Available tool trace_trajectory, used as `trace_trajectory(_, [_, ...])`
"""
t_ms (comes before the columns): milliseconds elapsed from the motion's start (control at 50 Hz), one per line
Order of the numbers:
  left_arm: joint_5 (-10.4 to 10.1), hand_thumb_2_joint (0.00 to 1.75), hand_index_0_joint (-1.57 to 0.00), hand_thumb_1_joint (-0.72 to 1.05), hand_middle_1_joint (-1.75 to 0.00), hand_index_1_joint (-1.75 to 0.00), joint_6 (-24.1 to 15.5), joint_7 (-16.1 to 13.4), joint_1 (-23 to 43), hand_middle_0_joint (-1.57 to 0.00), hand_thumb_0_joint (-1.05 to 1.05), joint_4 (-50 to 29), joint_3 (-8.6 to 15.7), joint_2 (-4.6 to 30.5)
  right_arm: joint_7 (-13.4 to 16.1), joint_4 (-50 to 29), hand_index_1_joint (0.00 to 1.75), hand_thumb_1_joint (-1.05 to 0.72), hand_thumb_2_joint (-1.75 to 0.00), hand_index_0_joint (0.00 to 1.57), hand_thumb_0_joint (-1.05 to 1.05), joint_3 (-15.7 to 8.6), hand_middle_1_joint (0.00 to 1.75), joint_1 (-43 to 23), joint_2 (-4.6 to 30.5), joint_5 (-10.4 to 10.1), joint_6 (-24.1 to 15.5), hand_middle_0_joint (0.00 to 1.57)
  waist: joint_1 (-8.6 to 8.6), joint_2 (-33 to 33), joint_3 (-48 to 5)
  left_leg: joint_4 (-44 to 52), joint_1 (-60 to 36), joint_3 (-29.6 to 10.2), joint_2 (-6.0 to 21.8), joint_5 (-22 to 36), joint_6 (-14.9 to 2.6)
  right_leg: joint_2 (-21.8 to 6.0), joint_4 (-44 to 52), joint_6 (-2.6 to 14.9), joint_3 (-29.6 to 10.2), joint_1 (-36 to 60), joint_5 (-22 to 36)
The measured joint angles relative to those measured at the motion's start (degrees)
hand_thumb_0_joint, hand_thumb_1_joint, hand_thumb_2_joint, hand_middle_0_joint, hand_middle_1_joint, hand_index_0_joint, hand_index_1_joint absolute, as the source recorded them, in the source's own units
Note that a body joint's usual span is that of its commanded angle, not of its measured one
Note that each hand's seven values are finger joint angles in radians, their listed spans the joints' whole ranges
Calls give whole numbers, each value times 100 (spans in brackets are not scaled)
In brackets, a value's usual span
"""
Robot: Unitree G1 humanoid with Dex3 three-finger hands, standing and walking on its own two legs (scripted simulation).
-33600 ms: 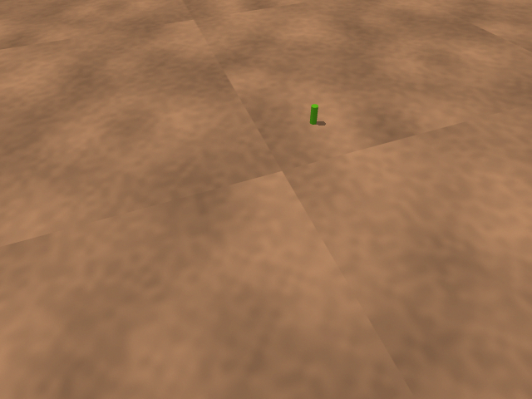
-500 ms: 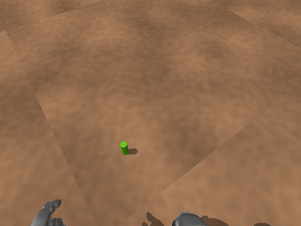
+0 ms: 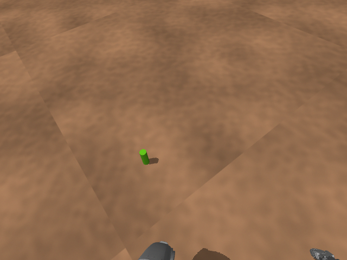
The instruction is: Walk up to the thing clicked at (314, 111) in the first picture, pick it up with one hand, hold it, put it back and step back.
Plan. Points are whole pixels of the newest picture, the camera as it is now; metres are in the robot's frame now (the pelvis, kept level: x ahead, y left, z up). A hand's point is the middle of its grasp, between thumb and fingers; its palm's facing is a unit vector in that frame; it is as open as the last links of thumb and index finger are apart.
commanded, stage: step back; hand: left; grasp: from above
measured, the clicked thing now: (144, 157) +0.77 +0.27 -0.70
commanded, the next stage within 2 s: stand in 1.72 s
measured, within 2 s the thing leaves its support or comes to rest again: neither
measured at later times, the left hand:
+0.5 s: hand out of the picture -0.10 +0.25 -0.15, palm faces -0.01 -0.91 -0.42, open 7.4 cm
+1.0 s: hand out of the picture -0.27 +0.25 -0.14, palm faces +0.11 -0.91 -0.40, open 7.4 cm
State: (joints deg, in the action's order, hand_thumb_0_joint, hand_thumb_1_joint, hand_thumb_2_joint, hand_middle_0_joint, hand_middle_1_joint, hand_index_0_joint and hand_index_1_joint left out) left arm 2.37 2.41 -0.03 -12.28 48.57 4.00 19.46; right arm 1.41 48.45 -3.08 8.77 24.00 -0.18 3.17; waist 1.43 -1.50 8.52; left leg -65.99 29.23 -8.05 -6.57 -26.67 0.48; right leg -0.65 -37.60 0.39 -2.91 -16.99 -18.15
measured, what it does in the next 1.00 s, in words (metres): walks backwards: left foot, then right foot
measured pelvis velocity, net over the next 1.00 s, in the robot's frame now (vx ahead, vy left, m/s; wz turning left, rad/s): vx -0.30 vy -0.04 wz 0.11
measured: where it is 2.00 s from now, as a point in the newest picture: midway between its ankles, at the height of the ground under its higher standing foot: outside the picture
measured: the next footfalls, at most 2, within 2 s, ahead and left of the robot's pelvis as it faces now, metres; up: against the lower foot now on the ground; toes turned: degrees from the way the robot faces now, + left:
left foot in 0.14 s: -0.03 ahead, +0.12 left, +0.00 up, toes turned +1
right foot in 0.48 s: -0.20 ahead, -0.14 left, +0.00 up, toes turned +4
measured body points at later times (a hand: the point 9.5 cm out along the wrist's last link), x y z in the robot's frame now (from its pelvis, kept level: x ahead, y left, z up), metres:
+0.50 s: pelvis -0.19 -0.03 -0.01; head -0.13 -0.04 +0.43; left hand -0.10 +0.29 -0.12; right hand -0.05 -0.34 -0.12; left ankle -0.07 +0.12 -0.72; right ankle -0.21 -0.14 -0.73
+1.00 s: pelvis -0.30 -0.04 +0.01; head -0.30 -0.04 +0.46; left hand -0.28 +0.30 -0.11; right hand -0.23 -0.34 -0.12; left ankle -0.32 +0.10 -0.73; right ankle -0.23 -0.15 -0.70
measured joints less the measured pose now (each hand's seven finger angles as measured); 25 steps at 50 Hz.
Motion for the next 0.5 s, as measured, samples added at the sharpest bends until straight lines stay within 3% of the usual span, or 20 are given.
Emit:
trace_trajectory(40, [18,90,-21,90,-30,-30,-7,-39,101,-21,1,-90,4,24,2,22,30,-91,-90,21,0,15,30,142,2,11,-15,20,-38,15,6,258,-291,87,54,-103,23,-53,44,-18,70,-114,131])
trace_trajectory(100, [13,90,-21,90,-30,-30,-35,-96,308,-21,1,-289,5,108,-9,84,30,-91,-90,21,0,25,30,285,-36,60,-8,20,-96,57,72,1377,-886,323,281,-187,4,-129,-42,-57,223,-343,258])
trace_trajectory(140, [-41,90,-21,90,-30,-30,-18,-102,462,-21,1,-405,-8,189,-30,125,30,-91,-90,21,0,24,30,351,-68,94,-47,20,-148,110,122,2514,-1360,526,426,297,-46,-200,-255,-100,323,-554,269])
trace_trajectory(180, [-97,90,-21,90,-30,-30,32,-106,635,-21,1,-440,2,307,-44,214,30,-91,-90,21,0,13,30,297,-212,169,-68,20,-106,398,287,2787,-1435,683,283,685,-111,-310,-564,-85,133,-741,197])
trace_trajectory(240, [-139,90,-20,91,-30,-30,130,-158,672,-20,1,-309,29,315,-131,211,30,-91,-90,21,0,83,30,256,-299,215,-81,21,-185,346,284,2732,-1264,625,441,811,-160,303,-1895,-3,-320,-1044,-1110])
trace_trajectory(280, [-185,90,-20,91,-30,-30,146,-153,622,-20,1,-221,42,339,-110,190,30,-90,-90,21,0,127,30,223,-354,231,-98,21,-199,342,209,2917,-1214,623,550,1020,-147,593,-2746,24,-471,-1149,-1218])
trace_trajectory(320, [-190,90,-20,91,-30,-30,122,-123,537,-20,1,-175,53,343,-89,140,30,-90,-90,21,1,134,30,160,-359,230,-102,21,-165,315,144,3048,-1130,658,659,1202,-148,670,-3069,-14,-448,-1068,-1183])
trace_trajectory(360, [-170,90,-20,91,-30,-30,106,-85,448,-20,0,-133,63,341,-78,52,30,-90,-90,21,1,119,30,64,-340,240,-108,21,-138,289,121,3120,-1021,702,742,1360,-143,614,-2882,-97,-391,-815,-1198])
trace_trajectory(420, [-143,90,-20,91,-30,-30,81,-40,335,-20,0,-62,43,322,-73,-116,30,-90,-90,21,0,98,30,-95,-258,237,-117,21,-89,210,125,3092,-786,777,870,1549,-94,394,-1874,-154,-202,-279,-1201])
trace_trajectory(480, [-114,90,-20,91,-30,-30,12,-8,242,-20,0,57,31,305,-91,-223,30,-90,-90,21,0,98,30,-253,-140,199,-58,21,-20,119,89,2874,-441,837,1000,1665,50,210,-334,-59,30,351,-673])
trace_trajectory(500, [-86,90,-20,91,-30,-30,-18,-11,245,-20,0,132,38,223,-92,-205,30,-90,-90,21,0,80,30,-331,-60,175,-24,21,-38,-81,141,2745,-332,733,1123,1676,50,334,-181,17,135,395,-540])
